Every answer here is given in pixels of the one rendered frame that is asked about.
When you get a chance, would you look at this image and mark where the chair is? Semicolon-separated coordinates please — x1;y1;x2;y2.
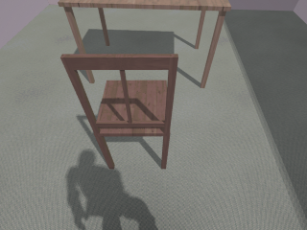
60;54;178;170

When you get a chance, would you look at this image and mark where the table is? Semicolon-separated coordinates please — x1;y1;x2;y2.
58;0;232;88

